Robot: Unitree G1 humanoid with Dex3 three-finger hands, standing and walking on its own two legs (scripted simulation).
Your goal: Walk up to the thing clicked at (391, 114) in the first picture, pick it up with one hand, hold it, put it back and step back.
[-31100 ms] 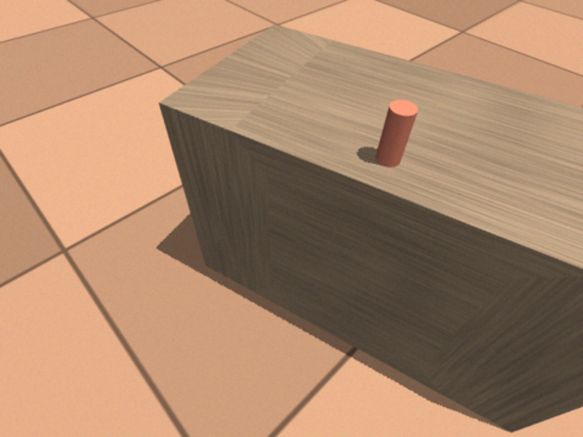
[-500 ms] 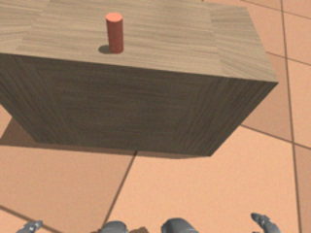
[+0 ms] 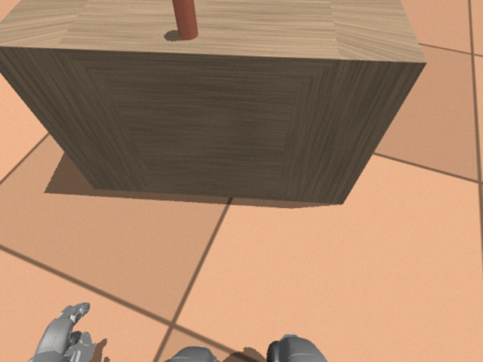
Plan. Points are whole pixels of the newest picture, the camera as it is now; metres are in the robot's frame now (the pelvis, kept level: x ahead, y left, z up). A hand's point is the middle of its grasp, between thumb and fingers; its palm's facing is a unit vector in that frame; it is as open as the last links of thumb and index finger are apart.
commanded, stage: step back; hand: left
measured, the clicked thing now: (184, 11) +0.90 +0.16 +0.06
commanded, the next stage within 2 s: stand in 1.58 s
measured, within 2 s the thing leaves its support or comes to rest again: neither
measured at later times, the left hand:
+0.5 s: hand out of the picture -0.13 +0.24 -0.15, palm faces -0.06 -0.92 -0.39, open 7.4 cm
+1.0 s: hand out of the picture -0.14 +0.24 -0.13, palm faces -0.01 -0.92 -0.40, open 7.4 cm
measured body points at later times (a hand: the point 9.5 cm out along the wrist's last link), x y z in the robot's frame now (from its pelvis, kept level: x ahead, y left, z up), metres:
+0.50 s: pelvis -0.18 -0.03 +0.00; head -0.14 -0.05 +0.45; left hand -0.13 +0.28 -0.12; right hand -0.05 -0.36 -0.11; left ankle -0.06 +0.11 -0.69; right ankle -0.21 -0.15 -0.72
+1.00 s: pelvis -0.21 -0.04 +0.00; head -0.20 -0.05 +0.45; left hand -0.14 +0.28 -0.11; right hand -0.16 -0.36 -0.12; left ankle -0.21 +0.10 -0.72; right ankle -0.19 -0.15 -0.72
